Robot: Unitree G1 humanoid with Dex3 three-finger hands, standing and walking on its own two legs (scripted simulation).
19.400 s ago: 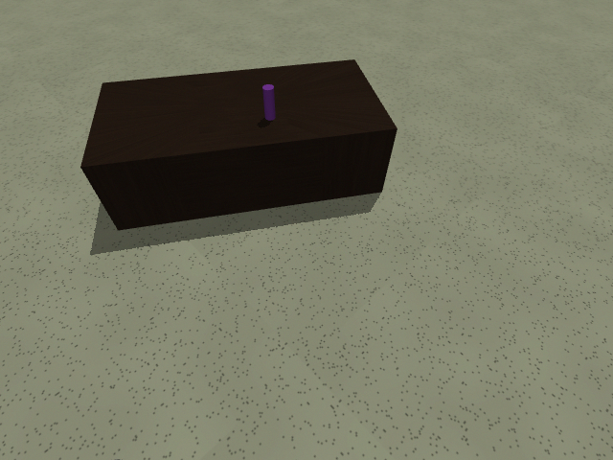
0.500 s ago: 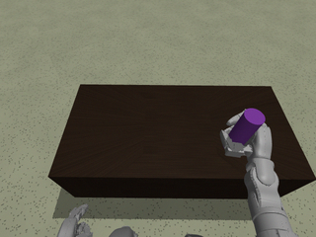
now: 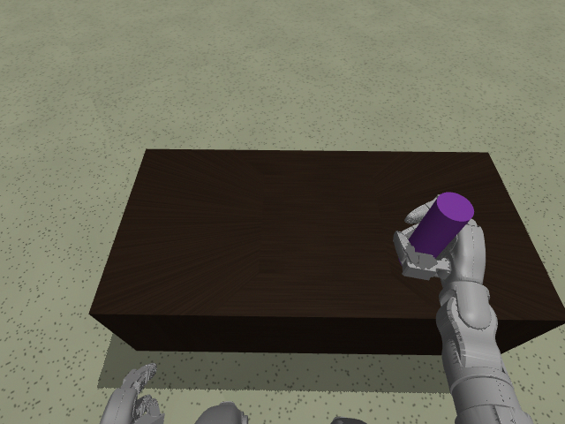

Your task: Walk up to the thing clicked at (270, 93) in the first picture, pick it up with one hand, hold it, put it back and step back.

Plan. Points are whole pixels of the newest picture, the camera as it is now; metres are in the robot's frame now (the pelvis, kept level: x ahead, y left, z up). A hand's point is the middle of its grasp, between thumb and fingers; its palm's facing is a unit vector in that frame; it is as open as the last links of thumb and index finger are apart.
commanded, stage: crouch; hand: right
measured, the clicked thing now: (431, 236) +0.34 -0.19 +0.07
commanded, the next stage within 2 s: lower in 1.28 s
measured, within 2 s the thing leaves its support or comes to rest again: neither
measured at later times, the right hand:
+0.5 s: hand (391, 233) +0.45 -0.19 -0.09, palm faces +0.15 +0.99 -0.01, open 6.0 cm
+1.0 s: hand (379, 233) +0.50 -0.20 -0.17, palm faces +0.17 +0.99 -0.01, open 6.0 cm
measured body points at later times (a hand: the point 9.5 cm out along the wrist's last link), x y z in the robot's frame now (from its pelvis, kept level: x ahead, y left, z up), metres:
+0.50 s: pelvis -0.03 +0.00 -0.12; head +0.12 -0.02 +0.30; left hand +0.03 +0.26 -0.24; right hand +0.44 -0.25 -0.09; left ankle +0.04 +0.13 -0.71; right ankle -0.02 -0.12 -0.71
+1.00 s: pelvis -0.06 -0.01 -0.20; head +0.14 -0.03 +0.20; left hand -0.04 +0.27 -0.31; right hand +0.48 -0.25 -0.16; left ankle +0.04 +0.13 -0.71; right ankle -0.02 -0.12 -0.71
